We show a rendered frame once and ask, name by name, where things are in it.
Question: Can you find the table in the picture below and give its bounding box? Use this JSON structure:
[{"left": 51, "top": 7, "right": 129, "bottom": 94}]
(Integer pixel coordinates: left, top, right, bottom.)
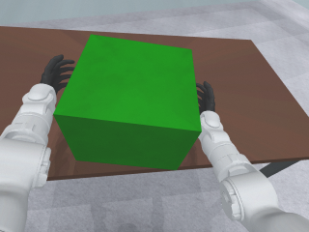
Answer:
[{"left": 0, "top": 26, "right": 309, "bottom": 181}]

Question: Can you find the left robot hand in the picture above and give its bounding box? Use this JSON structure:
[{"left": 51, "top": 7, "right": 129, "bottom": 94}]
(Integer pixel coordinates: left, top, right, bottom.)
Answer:
[{"left": 40, "top": 54, "right": 75, "bottom": 95}]

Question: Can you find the robot right upper arm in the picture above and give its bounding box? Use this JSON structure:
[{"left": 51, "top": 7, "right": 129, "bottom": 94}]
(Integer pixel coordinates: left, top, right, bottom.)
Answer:
[{"left": 219, "top": 171, "right": 309, "bottom": 232}]

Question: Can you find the left robot forearm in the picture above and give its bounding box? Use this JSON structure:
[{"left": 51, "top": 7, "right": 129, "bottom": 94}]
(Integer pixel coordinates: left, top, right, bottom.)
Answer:
[{"left": 0, "top": 83, "right": 57, "bottom": 147}]

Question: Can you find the carton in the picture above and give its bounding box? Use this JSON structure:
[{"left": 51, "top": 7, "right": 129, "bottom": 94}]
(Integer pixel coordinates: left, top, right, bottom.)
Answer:
[{"left": 53, "top": 34, "right": 202, "bottom": 170}]

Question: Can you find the robot left upper arm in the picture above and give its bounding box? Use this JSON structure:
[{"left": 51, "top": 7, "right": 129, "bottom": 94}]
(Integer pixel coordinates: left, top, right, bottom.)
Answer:
[{"left": 0, "top": 137, "right": 51, "bottom": 232}]

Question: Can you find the right robot hand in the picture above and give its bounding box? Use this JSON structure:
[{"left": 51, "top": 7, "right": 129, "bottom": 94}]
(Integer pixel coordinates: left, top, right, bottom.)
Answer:
[{"left": 196, "top": 81, "right": 215, "bottom": 115}]

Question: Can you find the right robot forearm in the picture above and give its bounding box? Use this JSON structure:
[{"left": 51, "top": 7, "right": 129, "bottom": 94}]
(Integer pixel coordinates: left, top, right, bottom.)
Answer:
[{"left": 198, "top": 110, "right": 279, "bottom": 206}]

